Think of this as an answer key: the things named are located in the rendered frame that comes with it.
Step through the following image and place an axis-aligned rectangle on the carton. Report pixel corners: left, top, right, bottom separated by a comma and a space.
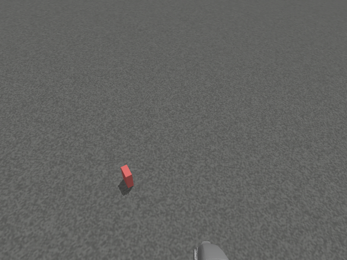
121, 165, 134, 188

